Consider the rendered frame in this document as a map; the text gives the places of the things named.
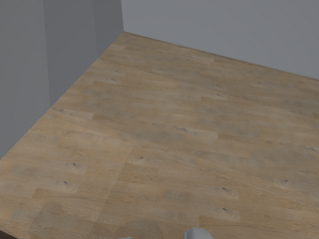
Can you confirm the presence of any right robot thigh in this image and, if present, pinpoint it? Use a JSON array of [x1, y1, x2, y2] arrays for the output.
[[182, 227, 214, 239]]

